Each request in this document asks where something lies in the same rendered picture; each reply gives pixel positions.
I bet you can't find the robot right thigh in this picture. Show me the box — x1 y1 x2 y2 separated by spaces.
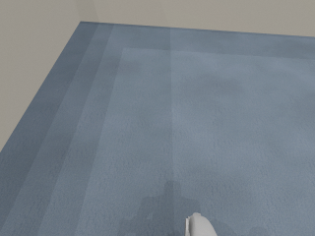
184 215 218 236

